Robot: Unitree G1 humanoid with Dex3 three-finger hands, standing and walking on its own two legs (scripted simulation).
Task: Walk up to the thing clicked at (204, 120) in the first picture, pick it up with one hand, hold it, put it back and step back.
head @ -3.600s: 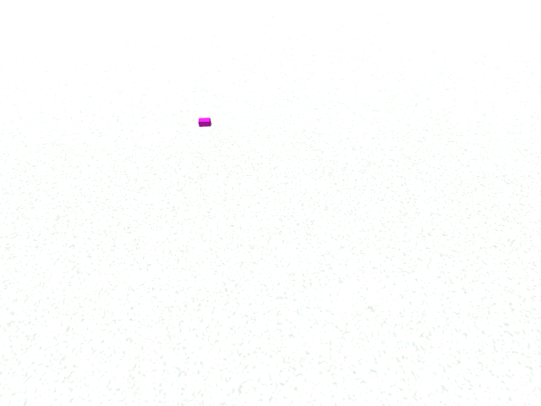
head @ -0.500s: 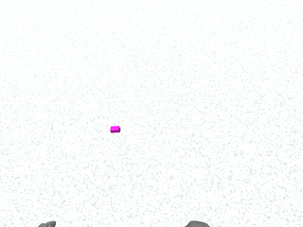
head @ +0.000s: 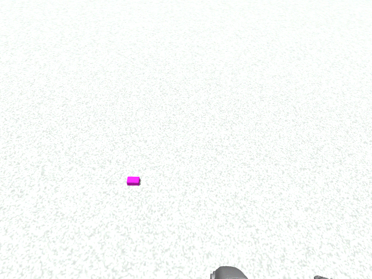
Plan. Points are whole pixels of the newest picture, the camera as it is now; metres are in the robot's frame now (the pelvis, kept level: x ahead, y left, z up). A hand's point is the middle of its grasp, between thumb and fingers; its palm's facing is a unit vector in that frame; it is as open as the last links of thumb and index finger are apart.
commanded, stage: walk up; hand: left
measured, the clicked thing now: (133, 181) +0.75 +0.28 -0.75
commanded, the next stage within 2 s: stand in 2.00 s
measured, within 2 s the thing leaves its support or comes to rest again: neither
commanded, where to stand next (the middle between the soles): +0.35 +0.05 m, yaw -2 degrees
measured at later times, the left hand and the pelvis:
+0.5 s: hand (65, 245) +0.22 +0.29 -0.12, palm faces -0.04 -0.91 -0.41, open 7.3 cm; pelvis +0.16 +0.02 +0.00, yaw -1 degrees
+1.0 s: hand (77, 202) +0.35 +0.32 -0.17, palm faces -0.11 -0.92 -0.37, open 7.3 cm; pelvis +0.26 +0.05 -0.02, yaw -3 degrees
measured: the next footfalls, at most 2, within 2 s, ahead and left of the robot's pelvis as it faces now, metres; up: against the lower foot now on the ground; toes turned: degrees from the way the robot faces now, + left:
right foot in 0.24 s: +0.22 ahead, -0.13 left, +0.00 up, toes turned -6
left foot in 0.60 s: +0.33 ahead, +0.18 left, +0.00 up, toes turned +2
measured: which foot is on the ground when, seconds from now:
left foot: down 0.00-0.24, up 0.26-0.58, down 0.60-1.00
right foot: up 0.00-0.22, down 0.24-0.60, up 0.62-0.92, down 0.94-1.00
